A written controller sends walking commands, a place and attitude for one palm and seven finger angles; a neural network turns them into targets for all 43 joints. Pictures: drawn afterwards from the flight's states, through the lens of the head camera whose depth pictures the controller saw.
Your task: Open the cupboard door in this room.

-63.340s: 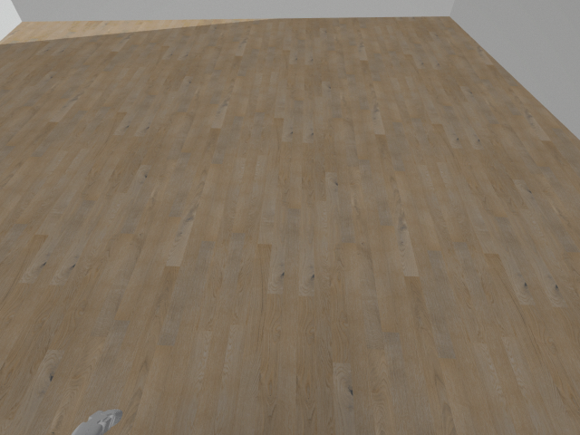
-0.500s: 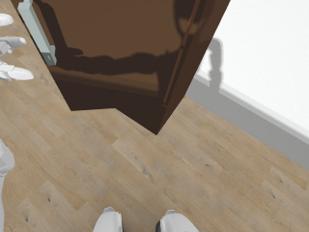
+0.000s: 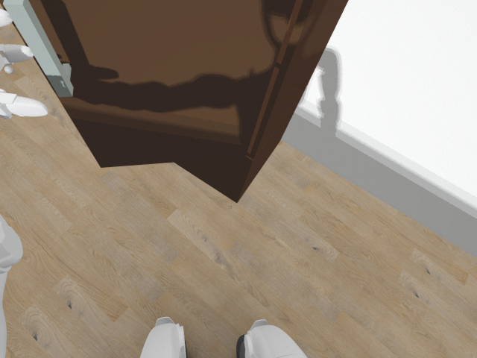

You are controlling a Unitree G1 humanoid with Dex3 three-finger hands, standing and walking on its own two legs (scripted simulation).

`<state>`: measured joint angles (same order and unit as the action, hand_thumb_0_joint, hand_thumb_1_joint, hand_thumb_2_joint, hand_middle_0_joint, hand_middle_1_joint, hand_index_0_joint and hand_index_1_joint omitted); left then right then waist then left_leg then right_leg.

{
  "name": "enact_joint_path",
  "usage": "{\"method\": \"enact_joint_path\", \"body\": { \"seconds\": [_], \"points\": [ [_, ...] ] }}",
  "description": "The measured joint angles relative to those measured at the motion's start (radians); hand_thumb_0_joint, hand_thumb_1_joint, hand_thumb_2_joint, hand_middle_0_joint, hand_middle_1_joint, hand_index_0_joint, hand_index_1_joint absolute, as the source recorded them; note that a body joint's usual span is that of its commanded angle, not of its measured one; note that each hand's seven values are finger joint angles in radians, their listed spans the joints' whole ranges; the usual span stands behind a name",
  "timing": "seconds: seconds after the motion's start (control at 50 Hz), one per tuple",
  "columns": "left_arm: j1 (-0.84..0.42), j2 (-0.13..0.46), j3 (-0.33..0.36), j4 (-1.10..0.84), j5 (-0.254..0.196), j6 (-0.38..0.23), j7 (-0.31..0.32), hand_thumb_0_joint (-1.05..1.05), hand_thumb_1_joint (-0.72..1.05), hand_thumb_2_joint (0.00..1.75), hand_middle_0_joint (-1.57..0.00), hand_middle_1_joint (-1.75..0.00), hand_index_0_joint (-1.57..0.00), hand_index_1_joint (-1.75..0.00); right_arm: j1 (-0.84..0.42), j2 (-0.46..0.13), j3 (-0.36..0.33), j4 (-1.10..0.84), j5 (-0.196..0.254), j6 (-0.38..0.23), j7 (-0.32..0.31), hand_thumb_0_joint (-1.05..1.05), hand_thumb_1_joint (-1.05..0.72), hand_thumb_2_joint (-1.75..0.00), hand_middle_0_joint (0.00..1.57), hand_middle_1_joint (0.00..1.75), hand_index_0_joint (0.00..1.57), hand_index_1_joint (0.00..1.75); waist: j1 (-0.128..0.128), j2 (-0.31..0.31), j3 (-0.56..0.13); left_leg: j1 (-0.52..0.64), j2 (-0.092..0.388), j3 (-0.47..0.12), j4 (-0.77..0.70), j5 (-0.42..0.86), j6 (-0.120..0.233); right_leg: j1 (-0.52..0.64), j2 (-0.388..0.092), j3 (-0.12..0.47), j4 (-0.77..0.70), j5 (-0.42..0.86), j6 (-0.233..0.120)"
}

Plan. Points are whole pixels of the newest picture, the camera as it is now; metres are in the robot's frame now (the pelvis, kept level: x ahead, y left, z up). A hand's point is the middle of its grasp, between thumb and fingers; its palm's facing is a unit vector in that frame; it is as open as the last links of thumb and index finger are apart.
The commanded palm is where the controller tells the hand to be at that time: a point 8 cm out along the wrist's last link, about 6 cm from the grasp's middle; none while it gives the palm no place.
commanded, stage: slide the fingers in behind the handle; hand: left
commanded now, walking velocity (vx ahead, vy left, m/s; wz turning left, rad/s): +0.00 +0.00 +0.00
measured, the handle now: (46, 43) +0.57 +0.24 +0.12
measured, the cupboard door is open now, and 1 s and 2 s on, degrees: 42 41 41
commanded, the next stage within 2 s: close the thumb around the handle in 1.26 s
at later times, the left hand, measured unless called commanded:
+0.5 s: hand (41, 71) +0.52 +0.24 +0.11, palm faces +0.06 -1.00 +0.04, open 14.0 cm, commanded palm +0.51 +0.28 +0.11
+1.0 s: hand (65, 68) +0.53 +0.21 +0.11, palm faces +0.08 -1.00 +0.02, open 14.0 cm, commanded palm +0.50 +0.25 +0.11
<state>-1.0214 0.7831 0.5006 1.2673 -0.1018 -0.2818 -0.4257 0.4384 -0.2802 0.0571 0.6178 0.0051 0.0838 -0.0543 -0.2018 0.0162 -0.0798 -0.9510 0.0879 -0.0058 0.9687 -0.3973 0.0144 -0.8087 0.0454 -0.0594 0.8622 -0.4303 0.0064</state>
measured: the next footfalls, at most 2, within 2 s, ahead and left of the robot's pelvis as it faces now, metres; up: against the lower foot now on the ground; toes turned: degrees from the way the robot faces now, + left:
none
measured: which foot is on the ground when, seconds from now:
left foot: down 0.00-1.00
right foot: down 0.00-1.00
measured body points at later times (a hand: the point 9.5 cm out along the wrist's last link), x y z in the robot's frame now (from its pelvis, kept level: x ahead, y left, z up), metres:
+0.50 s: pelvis +0.01 +0.01 +0.00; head +0.13 +0.04 +0.43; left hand +0.52 +0.30 +0.11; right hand +0.00 -0.26 -0.10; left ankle +0.02 +0.11 -0.68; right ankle -0.02 -0.13 -0.68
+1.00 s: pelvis +0.00 -0.01 +0.00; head +0.12 +0.01 +0.43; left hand +0.52 +0.26 +0.11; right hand -0.02 -0.28 -0.10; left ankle +0.02 +0.11 -0.68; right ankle -0.02 -0.13 -0.68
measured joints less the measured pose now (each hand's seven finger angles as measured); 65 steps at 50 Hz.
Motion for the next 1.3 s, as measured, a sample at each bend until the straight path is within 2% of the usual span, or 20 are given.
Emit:
{"method": "enact_joint_path", "body": {
  "seconds": [0.14,0.34,0.5,0.62,0.8,1.04,1.18,1.3],
  "points": [
    [0.004,-0.034,-0.011,-0.006,-0.002,0.012,0.025,-0.01,-0.50,0.30,-0.30,-1.20,-0.31,-1.22,-0.007,0.008,-0.002,-0.004,-0.002,0.001,0.009,0.00,-0.90,-0.90,0.21,0.30,0.21,0.30,0.008,0.003,-0.012,0.010,-0.006,0.003,-0.003,-0.008,0.004,0.012,-0.006,0.002,-0.005,-0.007,0.005],
    [0.014,-0.097,-0.071,-0.034,-0.012,0.011,0.068,-0.01,-0.50,0.30,-0.30,-1.20,-0.30,-1.22,-0.010,0.016,-0.010,0.008,-0.011,-0.001,0.023,0.00,-0.90,-0.90,0.21,0.30,0.21,0.30,0.026,0.007,-0.015,0.025,-0.017,-0.002,-0.006,-0.012,0.008,0.031,-0.015,-0.003,-0.011,-0.013,0.009],
    [0.035,-0.168,-0.063,-0.061,-0.002,-0.008,0.116,-0.01,-0.50,0.30,-0.30,-1.20,-0.30,-1.22,-0.014,0.018,-0.018,0.015,-0.019,-0.005,0.034,0.00,-0.90,-0.90,0.21,0.30,0.21,0.30,0.022,0.008,-0.020,0.035,-0.018,0.003,-0.008,-0.014,0.007,0.038,-0.017,0.002,-0.008,-0.016,0.009],
    [0.045,-0.171,-0.056,-0.058,0.020,-0.018,0.153,-0.01,-0.50,0.30,-0.30,-1.20,-0.30,-1.21,-0.010,0.019,-0.018,0.011,-0.018,-0.004,0.040,0.00,-0.90,-0.90,0.21,0.30,0.21,0.30,0.014,0.013,-0.020,0.044,-0.014,0.008,-0.008,-0.013,0.004,0.041,-0.013,0.007,0.000,-0.017,0.005],
    [0.027,-0.166,-0.064,-0.024,0.013,-0.016,0.150,-0.01,-0.50,0.30,-0.30,-1.20,-0.30,-1.20,-0.002,0.017,-0.017,0.014,-0.012,-0.004,0.036,0.00,-0.90,-0.90,0.21,0.30,0.21,0.30,0.008,0.015,-0.015,0.053,-0.010,0.009,-0.018,-0.003,-0.003,0.042,-0.010,0.009,0.003,-0.013,-0.002],
    [0.022,-0.174,-0.060,-0.031,0.029,-0.032,0.185,-0.01,-0.50,0.30,-0.29,-1.20,-0.30,-1.20,0.004,0.007,-0.026,0.019,-0.014,-0.014,0.035,0.00,-0.90,-0.90,0.21,0.30,0.21,0.30,0.003,0.017,-0.011,0.044,-0.006,0.008,-0.020,0.005,-0.012,0.026,-0.005,0.009,0.014,-0.012,-0.011],
    [0.024,-0.162,-0.048,-0.016,0.021,-0.019,0.169,-0.01,-0.50,0.30,-0.29,-1.20,-0.30,-1.20,0.001,0.008,-0.023,0.021,-0.009,-0.011,0.032,0.00,-0.90,-0.90,0.21,0.30,0.21,0.30,0.003,0.015,-0.011,0.055,-0.003,0.008,-0.030,0.007,-0.014,0.035,-0.002,0.009,0.006,-0.010,-0.014],
    [0.056,-0.177,-0.055,-0.053,0.009,-0.037,0.159,-0.01,-0.50,0.30,-0.29,-1.20,-0.30,-1.20,0.005,0.009,-0.029,0.020,-0.010,-0.011,0.035,0.00,-0.90,-0.90,0.21,0.30,0.21,0.30,0.014,0.016,-0.019,0.068,-0.003,0.008,-0.036,0.004,-0.016,0.049,-0.002,0.010,-0.003,-0.011,-0.014]
  ]
}}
